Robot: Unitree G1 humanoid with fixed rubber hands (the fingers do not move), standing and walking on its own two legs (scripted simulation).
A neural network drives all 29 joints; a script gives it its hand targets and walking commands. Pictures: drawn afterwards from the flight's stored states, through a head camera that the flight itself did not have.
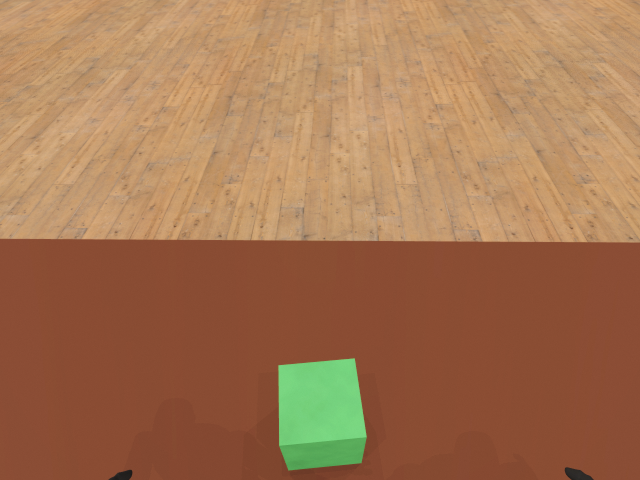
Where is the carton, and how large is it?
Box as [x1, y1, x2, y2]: [279, 358, 366, 469]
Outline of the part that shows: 354,358 279,365 279,446 288,469 361,462 366,436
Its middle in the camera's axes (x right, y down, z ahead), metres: +0.00 +0.51 +1.08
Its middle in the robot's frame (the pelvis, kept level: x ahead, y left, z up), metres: +0.42 +0.05 -0.66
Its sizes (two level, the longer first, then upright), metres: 0.210 0.200 0.250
